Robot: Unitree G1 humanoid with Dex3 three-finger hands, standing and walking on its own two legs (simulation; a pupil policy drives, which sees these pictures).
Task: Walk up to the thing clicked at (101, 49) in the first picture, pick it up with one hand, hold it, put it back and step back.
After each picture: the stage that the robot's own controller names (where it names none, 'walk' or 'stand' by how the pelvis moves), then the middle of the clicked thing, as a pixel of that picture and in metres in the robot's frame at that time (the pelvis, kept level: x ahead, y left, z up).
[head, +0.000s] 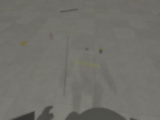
stand; (100, 50) +1.41 -0.24 -0.72
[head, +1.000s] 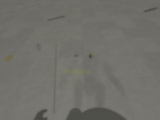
walk; (90, 55) +1.27 +0.10 -0.70
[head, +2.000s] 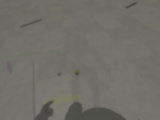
walk; (76, 72) +0.76 +0.28 -0.71
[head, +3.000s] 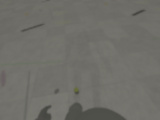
walk; (76, 91) +0.46 +0.23 -0.72
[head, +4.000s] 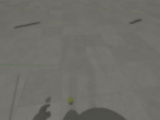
stand; (70, 101) +0.33 +0.21 -0.71
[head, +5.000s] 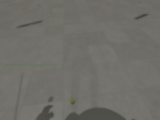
stand; (72, 100) +0.32 +0.21 -0.72
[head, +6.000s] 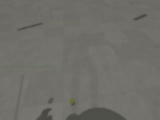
stand; (72, 102) +0.32 +0.22 -0.73
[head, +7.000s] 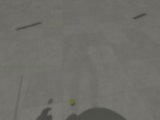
stand; (72, 102) +0.30 +0.22 -0.73
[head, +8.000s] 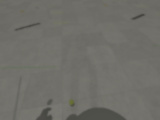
go down; (71, 103) +0.30 +0.22 -0.73
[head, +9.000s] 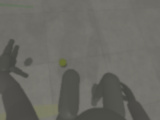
go down; (63, 63) +0.39 +0.22 -0.34
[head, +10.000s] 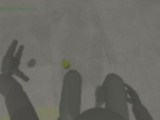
approach; (65, 64) +0.38 +0.22 -0.31
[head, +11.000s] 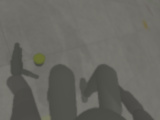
close in; (39, 60) +0.38 +0.25 -0.22
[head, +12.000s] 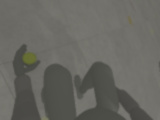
close; (29, 60) +0.38 +0.26 -0.22
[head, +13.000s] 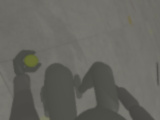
lift; (30, 61) +0.36 +0.25 -0.22
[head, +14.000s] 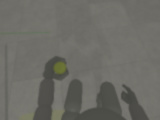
lift; (61, 70) +0.32 +0.20 -0.01
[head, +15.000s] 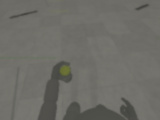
hold; (66, 74) +0.32 +0.18 +0.00
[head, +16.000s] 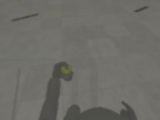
hold; (67, 73) +0.33 +0.17 +0.00
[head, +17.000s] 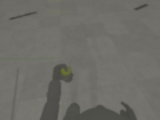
crouch; (67, 74) +0.33 +0.17 -0.01
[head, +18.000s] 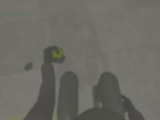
lower; (58, 56) +0.43 +0.21 -0.09
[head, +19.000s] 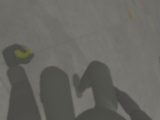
lower; (23, 55) +0.41 +0.27 -0.22
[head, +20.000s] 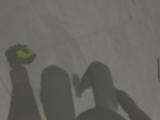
lower; (25, 55) +0.40 +0.27 -0.23
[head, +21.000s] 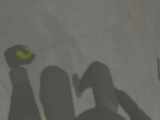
lower; (24, 55) +0.40 +0.27 -0.23
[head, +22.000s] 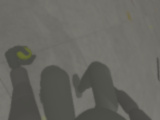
lower; (25, 56) +0.40 +0.27 -0.23
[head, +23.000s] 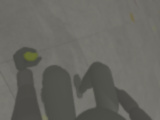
open; (30, 58) +0.39 +0.25 -0.23
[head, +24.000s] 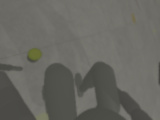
rise; (34, 55) +0.38 +0.25 -0.23
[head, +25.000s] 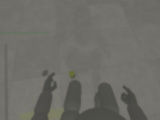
walk; (72, 74) +0.38 +0.18 -0.48
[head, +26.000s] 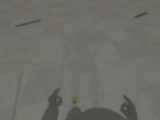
stand; (74, 99) +0.33 +0.17 -0.66
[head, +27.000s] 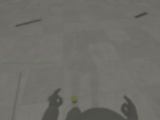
stand; (74, 99) +0.33 +0.17 -0.67
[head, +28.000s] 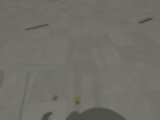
stand; (77, 100) +0.36 +0.16 -0.72
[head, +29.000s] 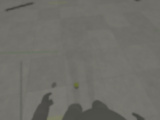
walk; (76, 85) +0.40 +0.13 -0.71
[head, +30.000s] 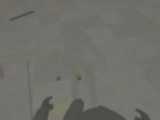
walk; (79, 76) +0.57 +0.18 -0.70
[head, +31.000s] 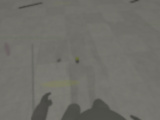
walk; (77, 60) +0.89 +0.20 -0.70
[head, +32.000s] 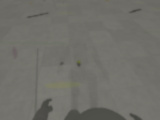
stand; (78, 63) +0.97 +0.20 -0.71
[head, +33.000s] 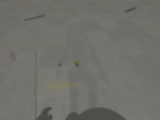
stand; (76, 63) +0.98 +0.24 -0.72
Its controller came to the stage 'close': yes
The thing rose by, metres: 0.72
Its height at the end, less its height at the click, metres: +0.00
